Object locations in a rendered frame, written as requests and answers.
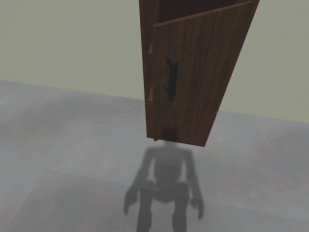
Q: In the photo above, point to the cupboard door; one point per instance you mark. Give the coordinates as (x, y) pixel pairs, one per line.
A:
(205, 44)

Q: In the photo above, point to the handle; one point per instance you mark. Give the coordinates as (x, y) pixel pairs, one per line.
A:
(173, 76)

